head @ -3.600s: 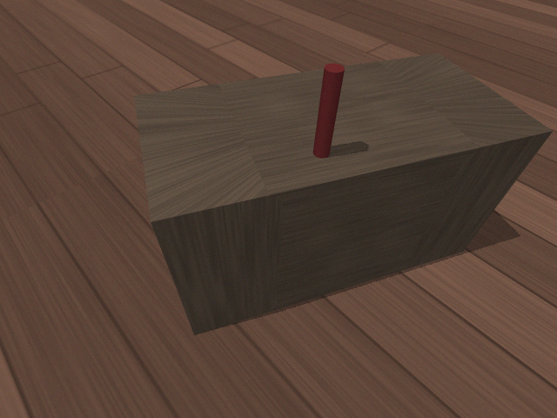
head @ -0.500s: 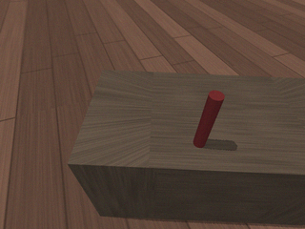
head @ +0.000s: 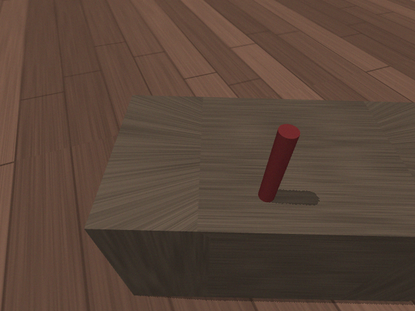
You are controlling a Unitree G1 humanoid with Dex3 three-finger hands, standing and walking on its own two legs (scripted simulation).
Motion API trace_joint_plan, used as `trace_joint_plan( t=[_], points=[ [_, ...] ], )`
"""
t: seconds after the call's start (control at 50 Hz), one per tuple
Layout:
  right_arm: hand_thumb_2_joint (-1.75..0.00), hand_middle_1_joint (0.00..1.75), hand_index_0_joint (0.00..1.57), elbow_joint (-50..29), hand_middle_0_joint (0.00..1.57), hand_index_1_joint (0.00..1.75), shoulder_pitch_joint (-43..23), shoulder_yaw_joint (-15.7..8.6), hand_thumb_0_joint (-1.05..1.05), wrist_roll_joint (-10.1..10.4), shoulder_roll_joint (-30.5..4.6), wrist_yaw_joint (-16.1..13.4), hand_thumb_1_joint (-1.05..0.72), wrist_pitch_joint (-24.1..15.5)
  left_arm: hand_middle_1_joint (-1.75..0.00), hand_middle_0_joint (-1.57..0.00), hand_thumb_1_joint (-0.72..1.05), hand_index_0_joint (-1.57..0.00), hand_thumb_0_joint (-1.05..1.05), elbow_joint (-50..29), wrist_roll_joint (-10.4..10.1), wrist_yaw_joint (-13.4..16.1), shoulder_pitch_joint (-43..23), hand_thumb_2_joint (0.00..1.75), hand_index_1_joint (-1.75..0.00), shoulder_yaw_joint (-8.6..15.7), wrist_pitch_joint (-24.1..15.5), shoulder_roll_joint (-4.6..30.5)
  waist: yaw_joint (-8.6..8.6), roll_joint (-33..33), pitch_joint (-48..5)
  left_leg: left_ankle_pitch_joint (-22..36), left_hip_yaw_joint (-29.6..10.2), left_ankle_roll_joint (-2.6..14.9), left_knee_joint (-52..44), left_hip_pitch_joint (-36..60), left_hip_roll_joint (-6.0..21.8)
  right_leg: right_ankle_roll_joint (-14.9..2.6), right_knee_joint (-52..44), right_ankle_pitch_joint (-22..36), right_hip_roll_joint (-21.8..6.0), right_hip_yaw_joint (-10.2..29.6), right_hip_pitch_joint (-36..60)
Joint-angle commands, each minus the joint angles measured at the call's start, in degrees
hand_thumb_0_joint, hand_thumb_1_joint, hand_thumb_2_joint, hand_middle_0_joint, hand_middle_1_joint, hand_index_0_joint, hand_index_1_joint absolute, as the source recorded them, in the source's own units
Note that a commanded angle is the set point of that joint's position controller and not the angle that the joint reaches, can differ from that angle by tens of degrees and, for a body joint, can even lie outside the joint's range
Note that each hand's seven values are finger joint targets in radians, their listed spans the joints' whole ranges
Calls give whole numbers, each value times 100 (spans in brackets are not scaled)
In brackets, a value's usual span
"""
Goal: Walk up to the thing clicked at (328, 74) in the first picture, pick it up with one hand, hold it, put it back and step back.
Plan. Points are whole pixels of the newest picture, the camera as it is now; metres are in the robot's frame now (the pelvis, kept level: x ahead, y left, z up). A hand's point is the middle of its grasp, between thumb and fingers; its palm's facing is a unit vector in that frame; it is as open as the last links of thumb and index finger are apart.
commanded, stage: stand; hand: right
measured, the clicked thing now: (276, 167) +0.45 -0.17 -0.01
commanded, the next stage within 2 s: none
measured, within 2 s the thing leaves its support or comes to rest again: neither
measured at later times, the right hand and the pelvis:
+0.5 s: hand out of the picture +0.08 -0.27 -0.16, palm faces -0.02 +0.94 -0.33, open 7.4 cm; pelvis +0.00 -0.02 +0.00, yaw +0 degrees
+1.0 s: hand out of the picture +0.06 -0.28 -0.16, palm faces -0.02 +0.94 -0.33, open 7.4 cm; pelvis +0.00 -0.02 +0.00, yaw -1 degrees
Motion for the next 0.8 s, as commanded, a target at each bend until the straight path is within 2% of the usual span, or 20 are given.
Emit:
trace_joint_plan(
  t=[0.0,0.18,0.58,0.78],
  points=[
    [-90,30,20,-365,20,30,-293,-191,0,0,-1220,-112,-90,-148,-30,-20,90,-20,0,-327,-39,92,-212,90,-30,199,-125,1197,11,46,-544,1495,-566,74,-379,-99,781,-190,-190,841,-515,541,469],
    [-90,30,20,-367,20,30,-299,-163,0,-10,-1231,-124,-90,-142,-30,-20,90,-20,0,-383,-21,73,-254,90,-30,186,-120,1188,-29,72,-434,1071,-478,40,-394,-146,755,-204,-341,707,-530,631,426],
    [-90,30,20,-407,20,30,-225,-159,0,-17,-1188,-110,-90,-104,-30,-20,90,-20,0,-442,-22,90,-179,90,-30,187,-135,1246,-28,0,-419,830,-432,29,-388,-74,764,-254,-410,691,-502,680,304],
    [-90,30,20,-404,20,30,-124,-140,0,-28,-1236,-118,-90,-111,-30,-20,90,-20,0,-455,-24,74,-164,90,-30,184,-118,1232,-10,54,-337,614,-440,40,-418,-128,782,-269,-431,387,-471,730,212]
  ],
)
